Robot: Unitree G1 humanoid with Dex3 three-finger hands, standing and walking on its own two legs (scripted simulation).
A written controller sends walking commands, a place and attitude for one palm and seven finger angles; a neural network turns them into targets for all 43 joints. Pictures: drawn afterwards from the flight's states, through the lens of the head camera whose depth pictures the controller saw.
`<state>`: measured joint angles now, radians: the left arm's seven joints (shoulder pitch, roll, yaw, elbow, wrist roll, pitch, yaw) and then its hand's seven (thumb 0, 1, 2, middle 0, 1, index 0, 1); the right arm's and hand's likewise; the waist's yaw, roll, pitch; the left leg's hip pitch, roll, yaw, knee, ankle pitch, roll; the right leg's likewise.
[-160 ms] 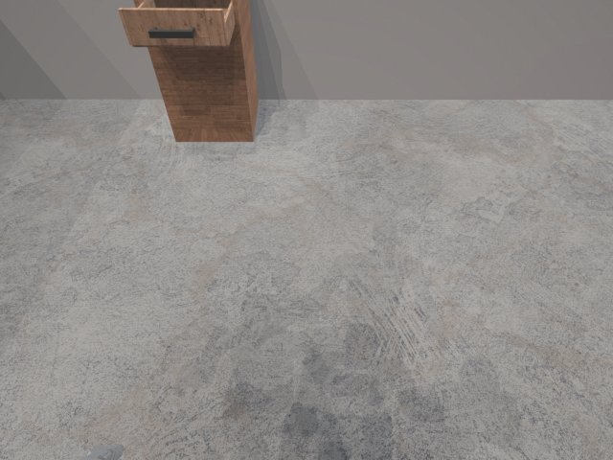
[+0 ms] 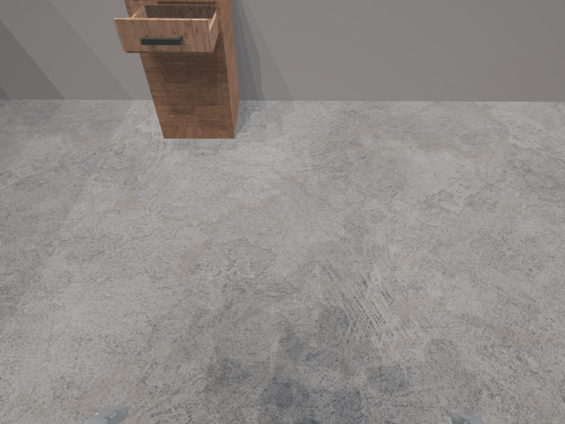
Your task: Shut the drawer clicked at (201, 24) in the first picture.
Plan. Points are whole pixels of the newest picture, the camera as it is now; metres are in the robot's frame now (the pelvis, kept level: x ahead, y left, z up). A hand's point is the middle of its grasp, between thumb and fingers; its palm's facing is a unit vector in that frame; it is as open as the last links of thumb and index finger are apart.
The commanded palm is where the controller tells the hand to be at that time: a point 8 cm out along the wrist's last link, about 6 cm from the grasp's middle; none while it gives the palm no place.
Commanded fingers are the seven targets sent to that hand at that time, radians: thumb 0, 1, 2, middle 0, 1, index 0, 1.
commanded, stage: stand and wait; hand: left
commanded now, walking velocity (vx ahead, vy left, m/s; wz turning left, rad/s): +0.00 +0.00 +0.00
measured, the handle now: (162, 39) +1.54 +0.60 -0.08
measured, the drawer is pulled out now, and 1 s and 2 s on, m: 0.24 0.24 0.24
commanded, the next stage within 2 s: look at it before walking up in 0.88 s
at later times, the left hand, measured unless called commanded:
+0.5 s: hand out of the picture +0.06 +0.23 -0.15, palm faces -0.03 -0.94 -0.34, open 7.4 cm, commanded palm none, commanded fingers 0.00 0.90 0.90 -0.20 -0.30 -0.20 -0.30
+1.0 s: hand out of the picture +0.06 +0.23 -0.15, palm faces -0.04 -0.95 -0.32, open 7.4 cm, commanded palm none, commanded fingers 0.00 0.90 0.90 -0.20 -0.30 -0.20 -0.30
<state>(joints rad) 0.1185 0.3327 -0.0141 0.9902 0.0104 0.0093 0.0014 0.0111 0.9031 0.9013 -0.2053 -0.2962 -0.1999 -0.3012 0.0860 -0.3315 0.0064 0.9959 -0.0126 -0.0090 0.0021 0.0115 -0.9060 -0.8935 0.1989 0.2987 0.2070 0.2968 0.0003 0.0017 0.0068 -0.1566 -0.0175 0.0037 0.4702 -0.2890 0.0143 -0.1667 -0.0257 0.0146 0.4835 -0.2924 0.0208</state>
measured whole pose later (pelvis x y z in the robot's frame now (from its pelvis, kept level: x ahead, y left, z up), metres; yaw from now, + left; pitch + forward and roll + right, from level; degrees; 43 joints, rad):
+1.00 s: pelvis -0.02 -0.01 +0.01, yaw +0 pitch -2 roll +0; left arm 0.14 0.33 -0.01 1.07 0.01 0.00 -0.01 0.01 0.90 0.90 -0.21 -0.30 -0.20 -0.30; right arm 0.13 -0.33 0.01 1.11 0.00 -0.01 0.01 0.01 -0.91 -0.89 0.20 0.30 0.21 0.30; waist -0.01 -0.01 0.03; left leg -0.15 0.00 0.00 0.38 -0.21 0.00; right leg -0.16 0.00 0.01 0.39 -0.21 0.00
